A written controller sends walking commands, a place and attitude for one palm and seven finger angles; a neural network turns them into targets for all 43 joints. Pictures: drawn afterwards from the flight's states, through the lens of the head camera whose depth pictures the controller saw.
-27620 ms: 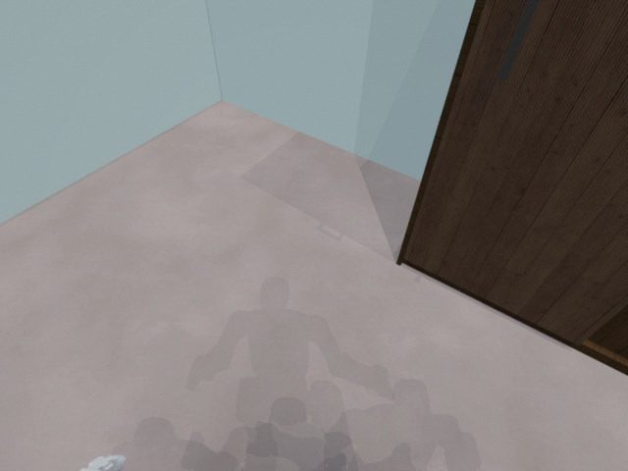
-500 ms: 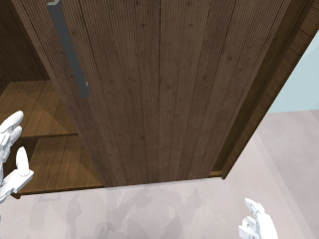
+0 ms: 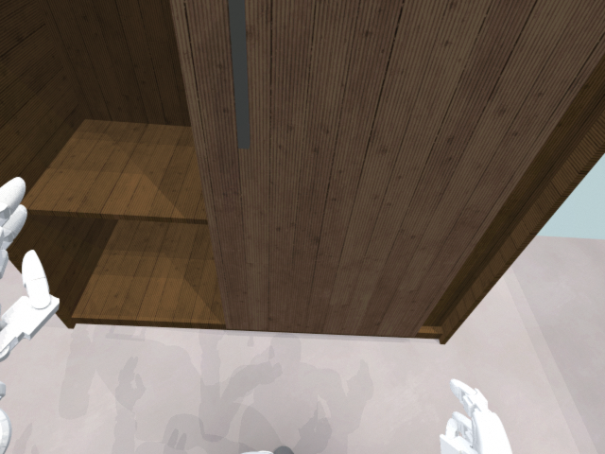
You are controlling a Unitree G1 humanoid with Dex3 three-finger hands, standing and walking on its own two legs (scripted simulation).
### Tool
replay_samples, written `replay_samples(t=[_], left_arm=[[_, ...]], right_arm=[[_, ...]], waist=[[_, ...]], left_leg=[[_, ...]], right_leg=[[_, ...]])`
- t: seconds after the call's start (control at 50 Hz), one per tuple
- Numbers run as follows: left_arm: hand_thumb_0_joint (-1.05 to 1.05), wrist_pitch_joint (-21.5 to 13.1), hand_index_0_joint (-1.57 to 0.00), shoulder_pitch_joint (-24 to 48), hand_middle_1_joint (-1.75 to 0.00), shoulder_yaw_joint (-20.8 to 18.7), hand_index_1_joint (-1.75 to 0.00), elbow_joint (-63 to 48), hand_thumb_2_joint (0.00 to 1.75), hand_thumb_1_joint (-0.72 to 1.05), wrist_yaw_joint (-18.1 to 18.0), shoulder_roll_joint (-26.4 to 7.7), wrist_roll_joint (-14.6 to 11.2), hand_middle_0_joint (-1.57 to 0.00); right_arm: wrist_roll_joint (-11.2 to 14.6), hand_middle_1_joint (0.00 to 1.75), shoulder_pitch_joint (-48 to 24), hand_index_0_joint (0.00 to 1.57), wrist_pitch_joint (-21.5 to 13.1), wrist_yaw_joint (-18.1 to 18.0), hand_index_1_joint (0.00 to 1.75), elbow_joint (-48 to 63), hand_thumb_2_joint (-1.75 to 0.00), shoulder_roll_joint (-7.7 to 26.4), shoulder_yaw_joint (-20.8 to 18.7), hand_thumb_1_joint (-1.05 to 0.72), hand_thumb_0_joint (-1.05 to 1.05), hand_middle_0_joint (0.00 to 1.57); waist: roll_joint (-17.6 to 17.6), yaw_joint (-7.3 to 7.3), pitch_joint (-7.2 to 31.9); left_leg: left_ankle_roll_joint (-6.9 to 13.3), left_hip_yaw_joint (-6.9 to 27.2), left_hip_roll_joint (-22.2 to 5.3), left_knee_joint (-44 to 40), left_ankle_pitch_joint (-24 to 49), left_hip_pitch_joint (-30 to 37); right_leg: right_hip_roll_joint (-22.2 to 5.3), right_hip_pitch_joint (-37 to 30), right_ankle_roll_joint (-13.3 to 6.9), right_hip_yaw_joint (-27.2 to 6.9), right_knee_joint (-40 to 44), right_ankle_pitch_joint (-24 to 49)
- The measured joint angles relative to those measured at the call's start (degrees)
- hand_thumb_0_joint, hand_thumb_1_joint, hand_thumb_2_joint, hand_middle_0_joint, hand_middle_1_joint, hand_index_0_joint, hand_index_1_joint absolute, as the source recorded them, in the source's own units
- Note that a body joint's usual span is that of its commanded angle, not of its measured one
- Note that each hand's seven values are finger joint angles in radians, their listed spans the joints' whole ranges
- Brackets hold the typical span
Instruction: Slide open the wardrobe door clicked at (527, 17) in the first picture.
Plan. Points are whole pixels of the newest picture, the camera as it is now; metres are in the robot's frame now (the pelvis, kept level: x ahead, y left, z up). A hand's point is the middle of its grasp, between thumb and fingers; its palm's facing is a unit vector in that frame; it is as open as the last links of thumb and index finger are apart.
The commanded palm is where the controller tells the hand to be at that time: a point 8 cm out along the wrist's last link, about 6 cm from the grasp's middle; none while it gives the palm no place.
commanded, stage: step back with the hand held close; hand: left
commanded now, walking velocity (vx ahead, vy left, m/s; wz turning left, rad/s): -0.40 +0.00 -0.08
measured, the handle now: (241, 70) +0.60 +0.17 +0.21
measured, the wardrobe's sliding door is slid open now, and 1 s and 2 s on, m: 0.53 0.53 0.53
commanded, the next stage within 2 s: stop stepping back and stand still in 0.26 s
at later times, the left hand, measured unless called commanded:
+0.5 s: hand out of the picture +0.11 +0.31 +0.18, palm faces +0.28 -0.89 -0.37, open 7.4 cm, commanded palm +0.05 +0.35 +0.18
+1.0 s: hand out of the picture -0.01 +0.34 +0.18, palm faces +0.29 -0.81 -0.50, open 7.4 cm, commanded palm -0.05 +0.40 +0.18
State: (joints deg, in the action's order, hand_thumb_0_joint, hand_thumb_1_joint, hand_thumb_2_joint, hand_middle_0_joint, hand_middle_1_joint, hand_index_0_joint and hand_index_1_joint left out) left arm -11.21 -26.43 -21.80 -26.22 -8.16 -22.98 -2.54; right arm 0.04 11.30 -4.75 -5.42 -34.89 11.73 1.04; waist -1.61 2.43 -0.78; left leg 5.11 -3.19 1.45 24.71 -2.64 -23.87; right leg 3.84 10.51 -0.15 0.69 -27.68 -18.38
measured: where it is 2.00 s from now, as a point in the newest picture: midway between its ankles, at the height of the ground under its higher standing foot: outside the picture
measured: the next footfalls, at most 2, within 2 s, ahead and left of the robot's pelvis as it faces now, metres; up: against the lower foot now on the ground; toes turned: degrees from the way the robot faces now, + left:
right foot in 0.14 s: -0.02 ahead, -0.12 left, +0.00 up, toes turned +1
left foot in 0.28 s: +0.08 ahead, +0.08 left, +0.00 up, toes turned -4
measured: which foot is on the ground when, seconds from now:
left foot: down 0.00-0.14, up 0.16-0.26, down 0.28-0.56, up 0.58-0.72, down 0.74-1.00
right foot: up 0.00-0.12, down 0.14-0.26, up 0.28-0.60, down 0.62-1.00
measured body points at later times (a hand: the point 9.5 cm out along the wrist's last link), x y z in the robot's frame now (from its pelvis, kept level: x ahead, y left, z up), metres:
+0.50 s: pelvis -0.12 +0.07 +0.02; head -0.10 +0.13 +0.46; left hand +0.09 +0.35 +0.20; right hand +0.02 -0.16 -0.04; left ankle +0.03 +0.09 -0.73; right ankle -0.20 -0.06 -0.65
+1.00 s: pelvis -0.22 +0.11 -0.01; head -0.22 +0.13 +0.44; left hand -0.03 +0.38 +0.21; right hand -0.12 -0.12 -0.11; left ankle -0.16 +0.25 -0.71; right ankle -0.24 +0.02 -0.73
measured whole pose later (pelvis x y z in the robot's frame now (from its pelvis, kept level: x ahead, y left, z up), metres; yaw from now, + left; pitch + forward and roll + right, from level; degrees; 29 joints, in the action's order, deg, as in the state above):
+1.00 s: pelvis -0.22 +0.11 -0.01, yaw -4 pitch -1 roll -1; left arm -11.6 -35.0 -25.0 -35.3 -7.2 -26.5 -2.2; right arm -0.4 17.6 -5.6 -1.7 -37.6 7.9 1.3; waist 1.4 -1.8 0.4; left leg -0.7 1.5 -2.9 47.6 -24.9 -26.0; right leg 1.6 13.9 -3.9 3.0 -34.7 -20.0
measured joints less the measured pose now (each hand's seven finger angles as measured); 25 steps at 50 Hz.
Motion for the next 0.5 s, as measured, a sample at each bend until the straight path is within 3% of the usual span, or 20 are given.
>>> replay_samples(t=[0.08,0.14,0.18,0.22,0.26,0.28,0.32,0.38,0.44,0.5], left_arm=[[0.02,-0.2,-0.21,3.8,-0.31,-1.2,-0.30,0.5,0.90,0.89,0.7,-1.1,0.0,-0.21],[0.02,-1.3,-0.21,0.6,-0.30,-3.3,-0.30,-3.4,0.90,0.89,0.7,-3.5,-1.0,-0.21],[0.02,-2.6,-0.21,-2.2,-0.30,-3.4,-0.30,-5.9,0.90,0.89,0.8,-3.6,-1.1,-0.21],[0.01,-3.6,-0.21,-4.5,-0.30,-2.5,-0.30,-7.2,0.90,0.89,1.1,-3.7,-0.6,-0.21],[0.01,-3.8,-0.21,-5.3,-0.31,-2.0,-0.30,-7.7,0.90,0.89,1.4,-3.6,-0.1,-0.21],[0.01,-3.5,-0.21,-4.1,-0.31,-1.7,-0.30,-7.4,0.90,0.89,1.4,-3.3,0.0,-0.21],[0.01,-2.7,-0.21,1.9,-0.31,-1.1,-0.30,-4.3,0.90,0.88,1.4,-2.7,0.4,-0.21],[0.01,-1.6,-0.21,5.9,-0.31,-2.1,-0.30,-0.5,0.90,0.88,1.2,-2.1,0.0,-0.21],[0.01,0.1,-0.21,2.7,-0.30,-3.1,-0.30,-3.3,0.90,0.89,1.4,-2.7,-0.5,-0.21],[0.02,1.7,-0.21,-2.2,-0.30,-1.9,-0.30,-8.5,0.90,0.89,1.6,-2.7,-0.6,-0.21]], right_arm=[[-0.6,0.30,-1.1,0.21,-0.3,0.5,0.30,1.8,-0.90,-0.2,-1.1,-0.90,0.01,0.21],[-0.3,0.30,-2.0,0.21,-0.6,1.7,0.30,3.5,-0.90,-0.2,-1.2,-0.90,0.01,0.21],[-0.2,0.30,-2.9,0.21,-0.5,2.3,0.30,2.7,-0.90,0.2,-1.4,-0.90,0.01,0.21],[-0.2,0.30,-1.9,0.21,-0.3,2.6,0.30,0.9,-0.90,-0.3,-1.6,-0.90,0.01,0.21],[0.0,0.30,0.2,0.21,0.1,2.3,0.30,0.2,-0.90,-0.6,-1.0,-0.90,0.01,0.21],[0.0,0.30,0.8,0.21,0.0,1.8,0.30,0.4,-0.90,-0.2,-0.7,-0.90,0.01,0.21],[-0.5,0.30,-0.3,0.21,-1.0,0.7,0.30,-0.8,-0.90,-0.2,-1.1,-0.90,0.01,0.21],[-1.0,0.30,-2.1,0.21,-2.3,1.2,0.30,-2.0,-0.90,-1.1,-1.0,-0.90,0.01,0.21],[-0.8,0.30,-0.6,0.21,-3.1,2.7,0.30,-0.9,-0.90,-2.9,-0.8,-0.90,0.01,0.21],[-0.6,0.30,1.9,0.21,-3.3,3.8,0.30,-0.6,-0.90,-4.2,-0.7,-0.90,0.01,0.21]], waist=[[0.0,-1.47,-0.4],[1.4,-1.41,-0.1],[1.1,-0.92,-1.1],[2.5,0.16,0.0],[4.5,0.49,2.1],[4.5,-0.04,2.6],[4.5,-0.44,0.0],[3.0,-0.76,-2.9],[2.6,-1.60,-2.8],[3.2,-1.80,-0.9]], left_leg=[[-1.4,-0.1,0.1,-4.6,1.5,-0.5],[-3.6,-2.5,0.2,-3.4,-0.2,-3.8],[-5.7,-1.5,-0.2,4.9,-7.0,-6.4],[-6.5,1.1,0.6,15.7,-14.3,-6.5],[-6.4,3.1,0.4,14.8,-15.0,-2.0],[-4.9,3.5,0.0,11.1,-9.5,-0.8],[-0.6,3.4,1.1,10.2,-5.3,-1.5],[1.3,2.9,-0.2,5.5,-2.1,-0.5],[-0.7,2.5,-1.8,-1.5,1.6,1.2],[-5.7,1.9,-1.9,-9.5,1.1,3.6]], right_leg=[[1.4,1.7,-1.9,0.0,-4.9,-4.2],[0.6,0.8,-3.0,-0.2,0.5,-2.1],[0.8,1.4,-1.1,-0.8,0.1,3.4],[0.3,1.7,0.4,-2.4,-0.9,3.0],[-0.5,2.9,1.6,-3.8,-2.7,1.9],[-0.7,4.7,1.6,-3.3,-5.3,0.8],[-0.4,8.9,0.9,-4.7,-15.1,-7.1],[2.2,13.1,0.1,-5.5,-26.6,-11.0],[3.2,12.6,-0.1,-3.3,-29.9,-9.7],[3.4,8.6,-0.4,-0.4,-27.6,-10.1]])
